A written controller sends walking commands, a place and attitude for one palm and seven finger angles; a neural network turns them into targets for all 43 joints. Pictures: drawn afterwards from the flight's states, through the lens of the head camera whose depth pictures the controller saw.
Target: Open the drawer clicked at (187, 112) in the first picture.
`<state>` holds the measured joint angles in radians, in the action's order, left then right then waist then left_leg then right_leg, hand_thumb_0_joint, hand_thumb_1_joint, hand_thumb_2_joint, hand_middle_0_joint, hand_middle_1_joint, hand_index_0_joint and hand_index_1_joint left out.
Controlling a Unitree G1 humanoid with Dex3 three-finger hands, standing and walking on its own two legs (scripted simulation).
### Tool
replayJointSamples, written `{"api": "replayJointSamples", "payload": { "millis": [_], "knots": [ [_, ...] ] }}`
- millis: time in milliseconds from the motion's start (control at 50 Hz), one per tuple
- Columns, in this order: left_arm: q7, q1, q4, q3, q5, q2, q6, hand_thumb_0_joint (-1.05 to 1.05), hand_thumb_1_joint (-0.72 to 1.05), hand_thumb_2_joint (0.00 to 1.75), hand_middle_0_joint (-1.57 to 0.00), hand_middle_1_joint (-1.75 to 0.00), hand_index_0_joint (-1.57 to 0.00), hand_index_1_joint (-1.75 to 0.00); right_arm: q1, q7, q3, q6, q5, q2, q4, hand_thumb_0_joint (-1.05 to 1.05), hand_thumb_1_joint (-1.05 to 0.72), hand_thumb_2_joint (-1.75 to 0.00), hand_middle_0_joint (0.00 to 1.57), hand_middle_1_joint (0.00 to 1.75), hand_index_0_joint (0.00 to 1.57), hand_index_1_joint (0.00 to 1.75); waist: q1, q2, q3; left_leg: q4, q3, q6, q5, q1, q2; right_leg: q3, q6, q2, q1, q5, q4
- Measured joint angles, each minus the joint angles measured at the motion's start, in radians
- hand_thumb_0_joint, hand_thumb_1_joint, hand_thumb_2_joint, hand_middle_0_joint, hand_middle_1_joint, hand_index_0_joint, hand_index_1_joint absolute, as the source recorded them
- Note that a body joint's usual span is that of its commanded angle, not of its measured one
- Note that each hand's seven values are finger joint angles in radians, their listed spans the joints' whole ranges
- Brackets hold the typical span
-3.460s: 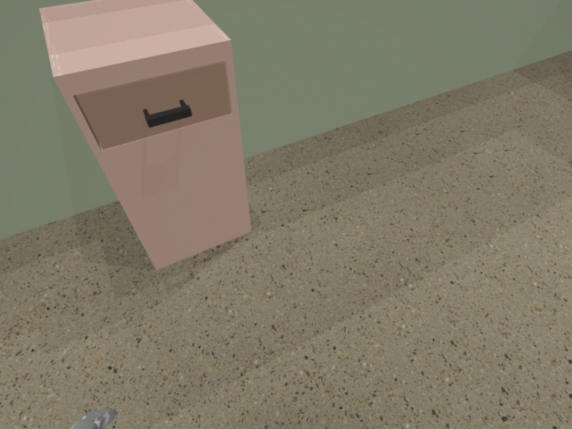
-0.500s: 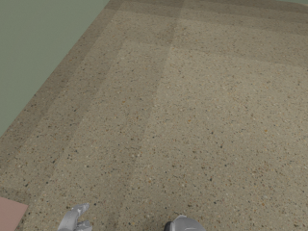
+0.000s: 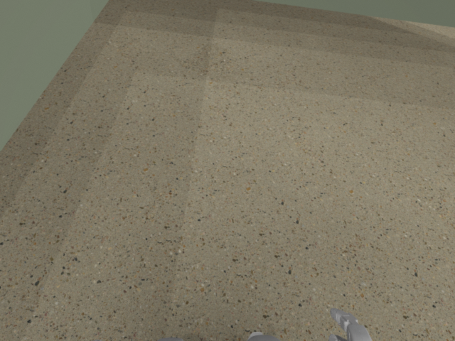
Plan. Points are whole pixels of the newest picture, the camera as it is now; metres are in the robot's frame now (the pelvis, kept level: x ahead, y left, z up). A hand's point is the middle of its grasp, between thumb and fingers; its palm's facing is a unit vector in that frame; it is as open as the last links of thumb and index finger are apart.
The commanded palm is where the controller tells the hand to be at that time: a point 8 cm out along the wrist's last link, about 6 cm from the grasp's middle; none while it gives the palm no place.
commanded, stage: walk to a spot facing it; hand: left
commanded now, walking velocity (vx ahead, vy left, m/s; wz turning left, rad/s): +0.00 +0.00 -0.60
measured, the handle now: out of the picture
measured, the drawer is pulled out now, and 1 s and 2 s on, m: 0.00 0.00 0.00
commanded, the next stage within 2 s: turn to face it in 1.48 s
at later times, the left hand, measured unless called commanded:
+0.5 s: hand (161, 308) +0.19 +0.14 -0.16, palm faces -0.36 -0.91 -0.22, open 7.4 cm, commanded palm none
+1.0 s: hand (161, 303) +0.20 +0.14 -0.17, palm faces -0.50 -0.85 -0.19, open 7.4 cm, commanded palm none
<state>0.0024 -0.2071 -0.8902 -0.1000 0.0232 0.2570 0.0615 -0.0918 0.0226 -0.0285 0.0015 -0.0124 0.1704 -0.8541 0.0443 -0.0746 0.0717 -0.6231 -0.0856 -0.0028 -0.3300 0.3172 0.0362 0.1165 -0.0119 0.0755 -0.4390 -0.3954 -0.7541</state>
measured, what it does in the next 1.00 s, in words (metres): steps on the spot, turning right: right foot, then left foot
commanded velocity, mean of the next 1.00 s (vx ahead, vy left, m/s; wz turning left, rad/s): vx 0.05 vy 0.00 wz -0.60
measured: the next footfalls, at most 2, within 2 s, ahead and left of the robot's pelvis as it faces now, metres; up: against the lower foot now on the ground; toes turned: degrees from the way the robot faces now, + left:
right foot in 0.52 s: +0.01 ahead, -0.12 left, +0.00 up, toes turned -27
left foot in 0.98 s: +0.15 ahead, +0.06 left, +0.00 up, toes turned -31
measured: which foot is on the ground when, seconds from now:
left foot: down 0.00-0.52, up 0.54-0.96, down 0.98-1.00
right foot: up 0.00-0.50, down 0.52-0.98, up 1.00-1.00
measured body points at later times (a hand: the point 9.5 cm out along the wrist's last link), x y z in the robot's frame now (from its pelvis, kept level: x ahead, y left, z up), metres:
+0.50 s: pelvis +0.01 +0.00 +0.00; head +0.05 -0.02 +0.45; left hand +0.21 +0.19 -0.14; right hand -0.09 -0.24 -0.15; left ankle +0.00 +0.10 -0.73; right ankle -0.03 -0.11 -0.72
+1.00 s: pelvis +0.05 +0.00 +0.00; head +0.08 +0.01 +0.45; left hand +0.22 +0.19 -0.16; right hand +0.00 -0.27 -0.11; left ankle +0.12 +0.09 -0.73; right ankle -0.03 -0.10 -0.72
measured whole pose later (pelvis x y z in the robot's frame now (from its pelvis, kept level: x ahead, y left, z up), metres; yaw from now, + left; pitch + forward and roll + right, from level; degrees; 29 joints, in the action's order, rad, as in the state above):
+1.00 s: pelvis +0.05 +0.00 +0.00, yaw -36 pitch +1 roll -1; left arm -0.01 -0.28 -0.93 -0.08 0.02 0.22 0.04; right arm -0.17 0.01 -0.05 -0.01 -0.02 0.21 -0.87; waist 0.03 -0.04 0.03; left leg -0.57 -0.08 0.04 -0.31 0.29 0.05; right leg 0.13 0.00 0.07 -0.30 -0.36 -0.62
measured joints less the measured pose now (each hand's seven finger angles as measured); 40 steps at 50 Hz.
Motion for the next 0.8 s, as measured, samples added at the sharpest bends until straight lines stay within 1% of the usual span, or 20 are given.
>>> {"api": "replayJointSamples", "payload": {
  "millis": [20,40,100,140,180,260,340,400,460,480,500,520,540,560,580,620,660,700,760,800],
  "knots": [
    [-0.002,-0.004,-0.003,-0.004,0.004,0.005,0.004,0.01,0.90,0.90,-0.21,-0.30,-0.20,-0.30,-0.010,-0.001,0.005,0.001,-0.004,-0.002,-0.001,0.01,-0.91,-0.90,0.20,0.30,0.20,0.30,0.001,0.000,-0.001,0.007,-0.013,-0.016,-0.003,-0.012,0.010,-0.016,-0.010,0.004,-0.029,-0.043,-0.104],
    [-0.006,-0.010,-0.008,-0.008,0.008,0.009,0.007,0.01,0.90,0.90,-0.20,-0.30,-0.20,-0.30,-0.022,0.001,0.007,0.003,-0.006,-0.004,-0.003,0.01,-0.91,-0.90,0.20,0.30,0.20,0.30,-0.001,0.002,-0.003,0.024,-0.025,-0.025,-0.002,-0.028,0.020,-0.033,-0.019,0.003,-0.055,-0.054,-0.203],
    [-0.022,-0.026,-0.012,-0.016,0.012,0.018,0.010,0.01,0.91,0.90,-0.20,-0.30,-0.20,-0.30,-0.058,0.006,0.009,0.004,-0.010,-0.006,-0.009,0.01,-0.90,-0.90,0.20,0.30,0.20,0.30,-0.008,0.010,-0.009,0.090,-0.058,-0.034,0.021,-0.070,0.041,-0.072,-0.040,-0.028,-0.103,-0.015,-0.416],
    [-0.026,-0.036,-0.015,-0.018,0.011,0.020,0.012,0.01,0.91,0.90,-0.20,-0.30,-0.19,-0.30,-0.079,0.008,0.007,0.000,-0.009,-0.006,-0.016,0.01,-0.90,-0.90,0.20,0.30,0.20,0.30,-0.012,0.015,-0.011,0.123,-0.083,-0.037,0.032,-0.092,0.050,-0.080,-0.052,-0.053,-0.109,0.017,-0.479],
    [-0.028,-0.044,-0.020,-0.019,0.010,0.019,0.015,0.01,0.91,0.90,-0.20,-0.30,-0.19,-0.30,-0.101,0.009,0.004,-0.004,-0.007,-0.006,-0.023,0.01,-0.90,-0.90,0.20,0.30,0.20,0.30,-0.016,0.018,-0.014,0.144,-0.110,-0.039,0.036,-0.108,0.057,-0.084,-0.061,-0.077,-0.100,0.037,-0.491],
    [-0.028,-0.042,-0.035,-0.017,0.008,0.011,0.027,0.01,0.91,0.90,-0.20,-0.30,-0.19,-0.30,-0.143,0.009,-0.004,-0.008,-0.007,-0.009,-0.041,0.01,-0.90,-0.90,0.20,0.30,0.20,0.30,-0.030,0.024,-0.013,0.155,-0.167,-0.040,0.027,-0.130,0.072,-0.100,-0.071,-0.112,-0.064,0.034,-0.430],
    [-0.030,-0.014,-0.041,-0.009,0.007,-0.007,0.035,0.01,0.91,0.90,-0.20,-0.30,-0.19,-0.30,-0.178,0.005,-0.015,-0.005,-0.011,-0.007,-0.068,0.01,-0.90,-0.90,0.20,0.30,0.20,0.30,-0.052,0.035,-0.002,0.142,-0.224,-0.033,0.009,-0.144,0.090,-0.143,-0.068,-0.132,-0.021,-0.004,-0.305],
    [-0.032,0.021,-0.035,-0.001,0.006,-0.023,0.033,0.01,0.91,0.90,-0.20,-0.30,-0.19,-0.30,-0.196,0.000,-0.026,0.001,-0.014,0.004,-0.091,0.01,-0.90,-0.90,0.20,0.30,0.20,0.30,-0.071,0.050,0.009,0.115,-0.266,-0.021,-0.011,-0.148,0.108,-0.181,-0.054,-0.134,0.015,-0.028,-0.182],
    [-0.031,0.056,-0.018,0.008,0.006,-0.040,0.020,0.01,0.91,0.90,-0.20,-0.30,-0.19,-0.30,-0.211,-0.005,-0.038,0.007,-0.016,0.022,-0.112,0.01,-0.90,-0.90,0.20,0.30,0.20,0.30,-0.089,0.073,0.017,0.067,-0.307,-0.002,-0.040,-0.144,0.132,-0.209,-0.030,-0.122,0.061,-0.026,-0.045],
    [-0.031,0.066,-0.011,0.011,0.006,-0.044,0.013,0.01,0.91,0.90,-0.20,-0.30,-0.19,-0.30,-0.217,-0.007,-0.041,0.009,-0.016,0.029,-0.118,0.01,-0.90,-0.90,0.20,0.30,0.20,0.30,-0.092,0.082,0.017,0.042,-0.320,0.007,-0.055,-0.141,0.142,-0.216,-0.020,-0.116,0.083,0.001,0.014],
    [-0.030,0.072,-0.001,0.015,0.006,-0.045,0.003,0.01,0.91,0.90,-0.20,-0.30,-0.19,-0.30,-0.227,-0.009,-0.044,0.011,-0.013,0.036,-0.121,0.01,-0.90,-0.90,0.20,0.30,0.20,0.30,-0.093,0.090,0.015,0.005,-0.329,0.017,-0.075,-0.132,0.156,-0.225,-0.008,-0.109,0.114,0.059,0.092],
    [-0.028,0.078,0.007,0.019,0.008,-0.043,-0.013,0.01,0.91,0.90,-0.20,-0.30,-0.19,-0.30,-0.237,-0.012,-0.046,0.015,-0.009,0.042,-0.122,0.01,-0.90,-0.90,0.20,0.30,0.20,0.30,-0.093,0.094,0.010,-0.062,-0.321,0.030,-0.096,-0.105,0.170,-0.222,0.025,-0.103,0.132,0.100,0.138],
    [-0.022,0.088,0.010,0.023,0.007,-0.047,-0.028,0.01,0.91,0.90,-0.20,-0.30,-0.19,-0.30,-0.233,-0.013,-0.047,0.027,-0.007,0.050,-0.127,0.01,-0.90,-0.90,0.20,0.30,0.20,0.30,-0.093,0.108,0.014,-0.164,-0.264,0.047,-0.148,-0.062,0.177,-0.219,0.045,-0.091,0.122,0.085,0.116],
    [-0.015,0.094,0.012,0.027,0.002,-0.050,-0.037,0.01,0.91,0.90,-0.20,-0.30,-0.19,-0.30,-0.226,-0.011,-0.047,0.041,-0.005,0.057,-0.128,0.01,-0.90,-0.90,0.20,0.30,0.20,0.30,-0.096,0.117,0.018,-0.273,-0.192,0.059,-0.195,-0.014,0.165,-0.214,0.055,-0.084,0.118,0.063,0.096],
    [-0.008,0.096,0.014,0.030,-0.002,-0.053,-0.042,0.00,0.91,0.90,-0.20,-0.30,-0.20,-0.30,-0.219,-0.007,-0.047,0.052,-0.004,0.061,-0.128,0.01,-0.90,-0.90,0.20,0.30,0.20,0.30,-0.097,0.122,0.019,-0.365,-0.131,0.066,-0.212,0.028,0.149,-0.208,0.059,-0.079,0.123,0.051,0.094],
    [0.002,0.090,0.016,0.032,-0.006,-0.057,-0.042,0.00,0.91,0.90,-0.20,-0.30,-0.20,-0.30,-0.198,-0.004,-0.047,0.065,-0.004,0.061,-0.124,0.01,-0.91,-0.90,0.20,0.30,0.20,0.30,-0.092,0.122,0.015,-0.484,-0.051,0.077,-0.184,0.093,0.126,-0.186,0.059,-0.068,0.143,0.059,0.126],
    [0.007,0.079,0.014,0.034,-0.007,-0.057,-0.041,0.00,0.90,0.90,-0.20,-0.30,-0.20,-0.30,-0.170,-0.006,-0.046,0.065,-0.007,0.059,-0.112,0.01,-0.91,-0.90,0.19,0.30,0.20,0.30,-0.086,0.117,0.010,-0.521,-0.003,0.088,-0.125,0.139,0.115,-0.160,0.057,-0.058,0.162,0.090,0.172],
    [0.007,0.068,0.009,0.037,-0.006,-0.058,-0.039,0.00,0.90,0.90,-0.21,-0.30,-0.20,-0.30,-0.142,-0.008,-0.044,0.060,-0.009,0.055,-0.093,0.01,-0.91,-0.90,0.19,0.30,0.20,0.30,-0.084,0.113,0.006,-0.507,0.028,0.098,-0.083,0.168,0.109,-0.137,0.062,-0.049,0.174,0.116,0.211],
    [0.001,0.050,0.000,0.040,-0.004,-0.061,-0.039,0.00,0.90,0.90,-0.21,-0.30,-0.20,-0.30,-0.107,-0.011,-0.041,0.051,-0.013,0.051,-0.068,0.01,-0.91,-0.90,0.19,0.30,0.20,0.30,-0.076,0.107,-0.001,-0.458,0.050,0.108,-0.045,0.186,0.102,-0.106,0.062,-0.038,0.184,0.140,0.247],
    [-0.005,0.034,-0.005,0.041,-0.002,-0.064,-0.040,0.00,0.90,0.90,-0.21,-0.30,-0.20,-0.30,-0.091,-0.015,-0.039,0.047,-0.015,0.052,-0.057,0.01,-0.91,-0.90,0.19,0.30,0.20,0.30,-0.066,0.104,-0.008,-0.415,0.053,0.111,-0.033,0.182,0.094,-0.088,0.058,-0.031,0.189,0.148,0.262]
  ]
}}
